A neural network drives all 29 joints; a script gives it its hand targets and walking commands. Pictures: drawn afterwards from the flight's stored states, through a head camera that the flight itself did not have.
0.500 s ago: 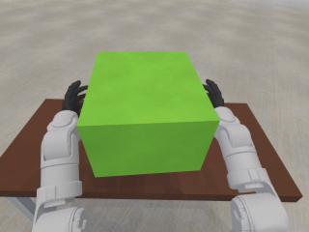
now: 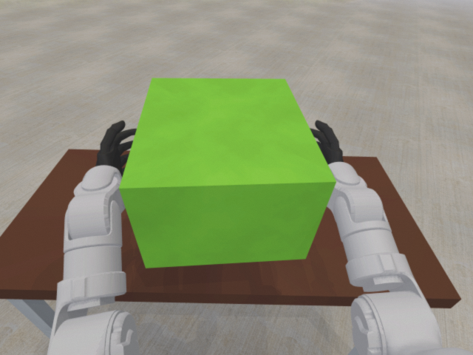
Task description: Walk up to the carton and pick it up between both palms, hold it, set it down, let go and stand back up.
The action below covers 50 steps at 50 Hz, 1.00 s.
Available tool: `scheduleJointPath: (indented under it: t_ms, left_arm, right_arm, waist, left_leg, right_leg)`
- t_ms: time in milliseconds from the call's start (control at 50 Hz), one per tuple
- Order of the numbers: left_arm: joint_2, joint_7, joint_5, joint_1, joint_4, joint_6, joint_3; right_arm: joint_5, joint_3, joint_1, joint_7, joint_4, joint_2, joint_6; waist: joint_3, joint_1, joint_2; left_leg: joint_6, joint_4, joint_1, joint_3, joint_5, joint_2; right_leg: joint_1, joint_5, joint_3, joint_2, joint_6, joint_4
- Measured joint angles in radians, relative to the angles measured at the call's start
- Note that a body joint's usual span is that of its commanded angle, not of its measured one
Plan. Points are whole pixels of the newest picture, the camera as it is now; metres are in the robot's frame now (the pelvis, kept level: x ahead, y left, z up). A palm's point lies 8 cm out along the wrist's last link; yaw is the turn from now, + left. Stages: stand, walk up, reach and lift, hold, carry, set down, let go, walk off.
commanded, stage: hold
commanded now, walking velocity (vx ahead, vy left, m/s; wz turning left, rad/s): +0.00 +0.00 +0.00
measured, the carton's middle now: (223, 162) +0.41 +0.00 +0.15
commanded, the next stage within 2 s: none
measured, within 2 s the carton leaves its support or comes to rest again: neither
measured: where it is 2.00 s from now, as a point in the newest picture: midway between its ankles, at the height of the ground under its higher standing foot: outside the picture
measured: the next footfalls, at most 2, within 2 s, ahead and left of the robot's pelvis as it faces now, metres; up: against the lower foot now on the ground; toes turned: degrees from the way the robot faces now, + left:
none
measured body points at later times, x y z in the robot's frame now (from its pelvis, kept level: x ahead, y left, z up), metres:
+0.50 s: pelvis +0.00 +0.00 +0.00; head -0.04 +0.01 +0.45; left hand +0.37 +0.19 +0.18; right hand +0.38 -0.17 +0.17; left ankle -0.01 +0.12 -0.75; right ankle +0.05 -0.12 -0.75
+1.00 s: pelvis +0.00 +0.00 +0.00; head -0.05 +0.00 +0.45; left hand +0.37 +0.18 +0.19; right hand +0.38 -0.18 +0.18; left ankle -0.01 +0.12 -0.75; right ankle +0.05 -0.12 -0.75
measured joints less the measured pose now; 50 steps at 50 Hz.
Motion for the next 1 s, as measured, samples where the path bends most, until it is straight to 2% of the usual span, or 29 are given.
scheduleJointPath:
  t_ms: [140, 260, 400, 540, 740, 1000]
  left_arm:
    - [-0.003, -0.004, 0.001, 0.002, -0.005, 0.0, 0.009]
    - [0.002, -0.002, -0.01, 0.034, -0.045, -0.001, -0.008]
    - [-0.003, -0.006, 0.0, 0.023, -0.029, 0.006, 0.005]
    - [0.003, -0.006, -0.006, 0.043, -0.062, 0.008, -0.009]
    - [-0.001, 0.002, 0.0, 0.027, -0.045, 0.009, -0.018]
    - [-0.012, 0.0, 0.003, -0.008, 0.004, -0.005, 0.018]
  right_arm:
    - [0.004, 0.004, -0.001, -0.003, 0.001, 0.0, -0.002]
    - [0.016, 0.027, 0.032, -0.015, -0.048, -0.005, 0.0]
    - [0.014, 0.02, 0.011, -0.013, -0.026, -0.003, 0.014]
    - [0.013, 0.014, 0.037, -0.012, -0.053, 0.008, 0.002]
    - [0.014, 0.0, 0.036, -0.003, -0.04, 0.004, -0.003]
    - [0.004, 0.005, -0.013, 0.001, 0.009, -0.007, 0.0]
  waist:
    - [0.005, 0.0, 0.0]
    - [-0.006, -0.001, 0.006]
    - [0.008, 0.006, 0.003]
    - [0.007, -0.006, -0.009]
    - [0.003, -0.005, -0.001]
    - [0.002, 0.014, 0.003]
  left_leg:
    - [-0.001, -0.005, 0.007, 0.0, 0.0, 0.002]
    - [-0.001, 0.0, 0.005, -0.003, -0.006, 0.004]
    - [0.002, 0.002, 0.019, 0.001, -0.009, 0.002]
    - [-0.001, 0.005, 0.007, -0.007, -0.005, 0.001]
    - [0.002, 0.014, -0.002, 0.001, -0.006, -0.001]
    - [0.0, -0.004, 0.006, 0.006, 0.004, 0.002]
  right_leg:
    - [0.008, 0.001, 0.0, 0.002, 0.0, -0.008]
    - [0.012, -0.001, -0.003, 0.004, 0.001, -0.013]
    - [0.023, -0.004, 0.001, 0.002, 0.002, -0.006]
    - [0.02, 0.002, -0.007, 0.001, 0.002, -0.015]
    - [0.006, 0.002, 0.001, -0.001, 0.003, -0.003]
    - [0.005, 0.006, 0.006, 0.003, -0.001, -0.005]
